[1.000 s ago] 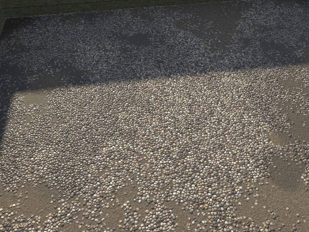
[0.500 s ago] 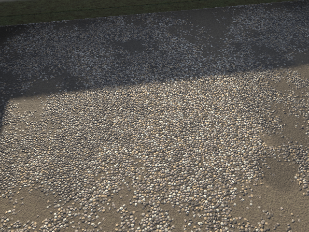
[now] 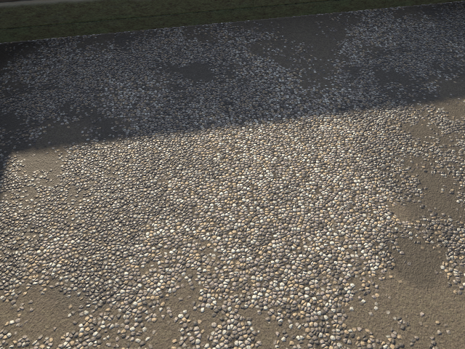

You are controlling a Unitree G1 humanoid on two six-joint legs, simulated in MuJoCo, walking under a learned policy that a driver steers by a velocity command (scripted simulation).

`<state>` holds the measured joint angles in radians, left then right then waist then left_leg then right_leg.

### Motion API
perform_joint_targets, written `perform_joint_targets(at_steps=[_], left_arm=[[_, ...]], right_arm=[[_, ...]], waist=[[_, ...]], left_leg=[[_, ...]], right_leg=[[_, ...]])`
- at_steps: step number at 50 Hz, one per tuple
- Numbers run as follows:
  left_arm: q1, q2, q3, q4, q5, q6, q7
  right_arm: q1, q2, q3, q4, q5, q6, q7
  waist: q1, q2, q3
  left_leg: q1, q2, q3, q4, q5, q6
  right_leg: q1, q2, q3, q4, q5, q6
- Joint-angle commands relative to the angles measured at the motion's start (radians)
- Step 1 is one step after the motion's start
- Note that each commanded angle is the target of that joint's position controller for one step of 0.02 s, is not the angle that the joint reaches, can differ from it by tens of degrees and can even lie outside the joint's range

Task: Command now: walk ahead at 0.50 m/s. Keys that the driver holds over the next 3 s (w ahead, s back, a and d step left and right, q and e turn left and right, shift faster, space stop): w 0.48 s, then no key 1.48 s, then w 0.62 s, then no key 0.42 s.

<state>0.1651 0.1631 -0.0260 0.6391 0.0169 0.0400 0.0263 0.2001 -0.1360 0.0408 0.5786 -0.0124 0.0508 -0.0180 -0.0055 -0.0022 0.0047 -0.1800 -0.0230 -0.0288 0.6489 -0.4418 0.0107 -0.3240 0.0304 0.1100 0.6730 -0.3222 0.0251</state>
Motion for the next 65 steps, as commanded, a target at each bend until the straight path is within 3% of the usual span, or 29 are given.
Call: perform_joint_targets(at_steps=[1, 25, 31, 32, 42, 44, 45, 52, 53, 54, 56, 65], left_arm=[[-0.056, 0.075, 0.020, -0.085, 0.001, -0.016, 0.002], [-0.042, 0.071, 0.020, -0.077, 0.002, -0.015, 0.004], [-0.004, 0.073, 0.018, -0.032, -0.003, -0.016, 0.006], [-0.020, 0.079, 0.020, -0.021, -0.009, -0.017, 0.011], [0.035, 0.096, 0.027, 0.058, -0.020, -0.025, 0.033], [0.041, 0.100, 0.028, 0.064, -0.020, -0.023, 0.036], [0.024, 0.082, 0.023, 0.049, -0.021, -0.020, 0.034], [0.034, 0.112, 0.028, 0.042, -0.017, -0.008, 0.039], [0.120, 0.128, 0.012, 0.054, 0.011, -0.012, 0.027], [0.109, 0.135, 0.018, 0.055, -0.005, -0.018, 0.018], [0.086, 0.146, 0.015, 0.045, -0.015, -0.027, 0.009], [0.117, 0.154, 0.008, 0.045, -0.016, -0.024, 0.006]], right_arm=[[-0.048, -0.060, -0.016, -0.087, 0.000, -0.016, -0.002], [-0.034, -0.060, -0.016, -0.081, 0.001, -0.018, -0.001], [0.005, -0.055, -0.012, -0.040, 0.001, -0.021, 0.000], [0.012, -0.068, -0.017, -0.028, 0.009, -0.023, 0.002], [0.044, -0.101, -0.034, 0.032, 0.023, -0.025, -0.002], [0.046, -0.106, -0.035, 0.037, 0.022, -0.021, -0.003], [0.048, -0.113, -0.035, 0.040, 0.017, -0.016, -0.005], [0.045, -0.132, -0.038, 0.038, 0.013, 0.002, -0.011], [0.199, -0.144, -0.032, 0.088, -0.022, 0.010, -0.022], [0.191, -0.156, -0.038, 0.102, -0.018, 0.015, -0.029], [0.155, -0.159, -0.036, 0.095, -0.015, 0.020, -0.035], [0.222, -0.159, -0.028, 0.155, -0.010, 0.019, -0.035]], waist=[[0.000, 0.007, -0.045], [0.000, 0.010, -0.049], [0.004, -0.005, 0.007], [0.007, -0.019, 0.016], [0.003, 0.023, -0.048], [0.002, 0.025, -0.055], [0.004, 0.019, -0.060], [0.005, 0.016, -0.067], [-0.019, 0.004, -0.108], [-0.006, -0.001, -0.047], [-0.005, 0.008, -0.029], [0.002, 0.003, 0.011]], left_leg=[[-0.057, 0.019, -0.020, -0.112, 0.266, 0.016], [-0.054, 0.024, -0.022, -0.115, 0.286, 0.022], [-0.053, 0.044, -0.051, -0.224, 0.222, 0.016], [-0.047, 0.044, -0.061, -0.241, 0.230, 0.014], [0.085, 0.069, -0.062, -0.290, 0.511, 0.012], [0.095, 0.071, -0.059, -0.286, 0.546, 0.013], [0.086, 0.072, -0.055, -0.285, 0.554, 0.012], [0.072, 0.065, -0.043, -0.258, 0.565, 0.018], [0.118, 0.064, -0.082, -0.302, 0.577, 0.044], [0.108, 0.067, -0.079, -0.308, 0.581, 0.048], [0.118, 0.070, -0.084, -0.319, 0.571, 0.047], [0.084, 0.062, -0.089, -0.374, 0.459, 0.035]], right_leg=[[0.058, -0.009, -0.015, -0.081, 0.232, -0.036], [0.060, -0.008, -0.018, -0.077, 0.229, -0.033], [0.070, -0.036, 0.034, -0.187, 0.161, -0.024], [0.083, -0.036, 0.035, -0.201, 0.180, -0.023], [0.146, -0.052, 0.023, -0.244, 0.340, -0.027], [0.146, -0.052, 0.017, -0.242, 0.354, -0.029], [0.159, -0.051, 0.020, -0.248, 0.381, -0.033], [0.147, -0.051, 0.008, -0.222, 0.407, -0.046], [0.200, -0.064, 0.056, -0.238, 0.446, -0.076], [0.173, -0.066, 0.052, -0.248, 0.446, -0.077], [0.156, -0.071, 0.055, -0.259, 0.420, -0.073], [0.175, -0.065, 0.045, -0.301, 0.343, -0.061]])
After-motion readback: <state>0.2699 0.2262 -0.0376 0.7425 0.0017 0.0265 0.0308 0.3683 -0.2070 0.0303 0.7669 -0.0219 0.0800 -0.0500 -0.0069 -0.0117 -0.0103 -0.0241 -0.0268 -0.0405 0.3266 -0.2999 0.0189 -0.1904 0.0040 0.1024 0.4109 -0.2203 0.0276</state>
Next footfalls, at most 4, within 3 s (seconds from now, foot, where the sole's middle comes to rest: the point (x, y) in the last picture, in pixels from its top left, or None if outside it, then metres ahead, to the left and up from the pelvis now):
none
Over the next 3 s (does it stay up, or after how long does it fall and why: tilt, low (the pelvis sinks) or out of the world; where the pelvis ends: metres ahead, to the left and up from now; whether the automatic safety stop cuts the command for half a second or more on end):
stays up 0.01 0.00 0.02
